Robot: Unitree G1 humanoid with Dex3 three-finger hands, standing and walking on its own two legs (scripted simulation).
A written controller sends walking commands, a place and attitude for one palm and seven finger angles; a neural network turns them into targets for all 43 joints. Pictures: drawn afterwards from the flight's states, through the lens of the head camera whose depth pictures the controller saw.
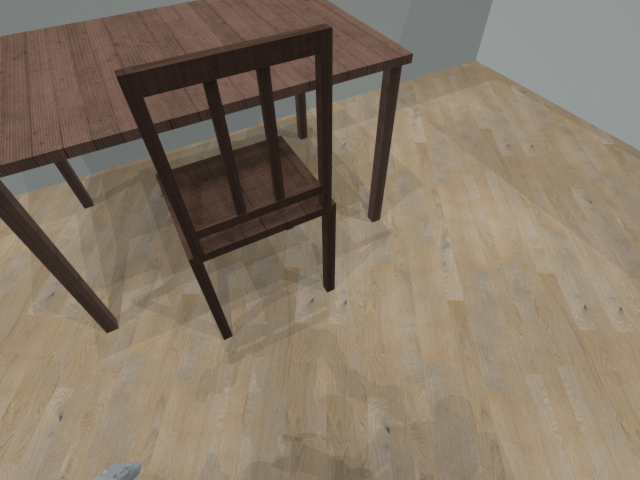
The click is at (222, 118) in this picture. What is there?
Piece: chair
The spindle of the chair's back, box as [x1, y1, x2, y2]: [203, 80, 246, 215]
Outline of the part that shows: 204,82 203,86 235,210 238,215 246,211 216,80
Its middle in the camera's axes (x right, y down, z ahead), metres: -0.21 -0.18 +0.86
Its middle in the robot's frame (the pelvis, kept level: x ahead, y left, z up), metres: +0.76 +0.25 -0.05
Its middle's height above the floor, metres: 0.72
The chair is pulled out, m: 0.00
